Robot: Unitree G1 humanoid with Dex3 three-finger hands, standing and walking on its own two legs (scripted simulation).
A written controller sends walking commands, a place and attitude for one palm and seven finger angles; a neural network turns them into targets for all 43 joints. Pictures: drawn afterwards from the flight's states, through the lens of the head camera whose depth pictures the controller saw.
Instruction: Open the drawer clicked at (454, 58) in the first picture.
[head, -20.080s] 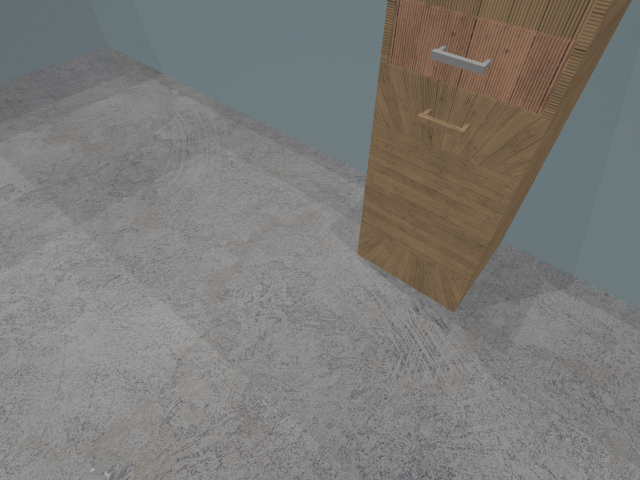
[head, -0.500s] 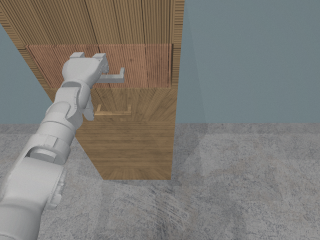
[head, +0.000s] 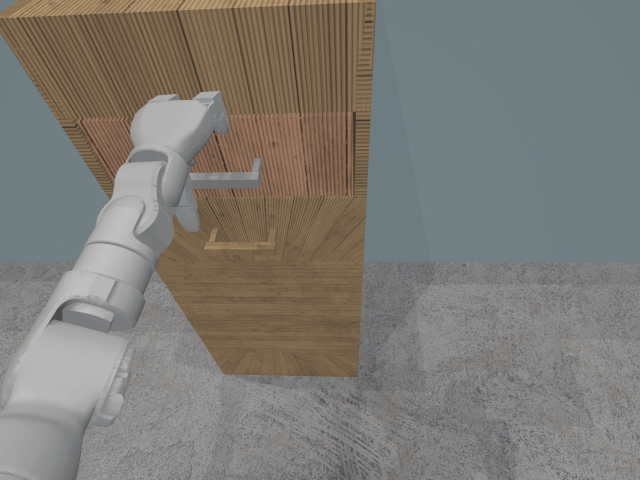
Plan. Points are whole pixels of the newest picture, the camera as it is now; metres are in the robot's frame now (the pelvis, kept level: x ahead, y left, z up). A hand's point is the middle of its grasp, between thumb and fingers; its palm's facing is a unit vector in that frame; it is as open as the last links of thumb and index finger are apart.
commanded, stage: lift the fingers back up to retry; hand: left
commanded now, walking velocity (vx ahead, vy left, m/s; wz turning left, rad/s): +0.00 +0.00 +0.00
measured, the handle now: (219, 172) +0.52 +0.16 +0.11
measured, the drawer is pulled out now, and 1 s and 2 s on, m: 0.00 0.00 0.00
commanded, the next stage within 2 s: re-aim the fingers above the handle in 0.16 s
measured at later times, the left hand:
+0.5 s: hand (193, 166) +0.46 +0.17 +0.17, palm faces +0.02 -0.02 -1.00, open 13.8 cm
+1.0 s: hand (193, 172) +0.46 +0.17 +0.16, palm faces -0.03 -0.03 -1.00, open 13.8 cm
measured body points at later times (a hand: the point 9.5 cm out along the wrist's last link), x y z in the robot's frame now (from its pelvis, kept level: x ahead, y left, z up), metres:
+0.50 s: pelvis +0.00 -0.02 +0.00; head +0.03 -0.05 +0.45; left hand +0.45 +0.17 +0.22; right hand +0.12 -0.27 -0.13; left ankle -0.01 +0.09 -0.73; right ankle -0.04 -0.11 -0.73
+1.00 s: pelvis +0.00 -0.01 +0.00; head +0.03 -0.04 +0.45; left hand +0.45 +0.17 +0.21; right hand +0.10 -0.27 -0.13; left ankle -0.01 +0.09 -0.73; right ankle -0.04 -0.11 -0.73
